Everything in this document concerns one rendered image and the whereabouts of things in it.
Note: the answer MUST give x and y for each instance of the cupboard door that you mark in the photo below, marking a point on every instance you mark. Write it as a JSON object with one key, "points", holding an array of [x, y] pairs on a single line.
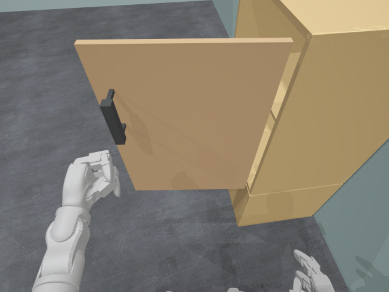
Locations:
{"points": [[195, 109]]}

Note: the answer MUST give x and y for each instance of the handle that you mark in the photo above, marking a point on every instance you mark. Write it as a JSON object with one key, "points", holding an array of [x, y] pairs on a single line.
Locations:
{"points": [[111, 116]]}

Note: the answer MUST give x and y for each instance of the robot right hand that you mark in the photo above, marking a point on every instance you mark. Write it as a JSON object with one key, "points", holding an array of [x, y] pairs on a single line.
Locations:
{"points": [[318, 282]]}

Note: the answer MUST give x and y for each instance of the robot left hand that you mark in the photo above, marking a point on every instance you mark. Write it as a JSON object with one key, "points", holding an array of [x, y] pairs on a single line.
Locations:
{"points": [[82, 187]]}

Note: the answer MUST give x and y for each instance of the robot left forearm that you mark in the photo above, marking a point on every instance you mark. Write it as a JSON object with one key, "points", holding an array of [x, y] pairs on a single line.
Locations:
{"points": [[63, 263]]}

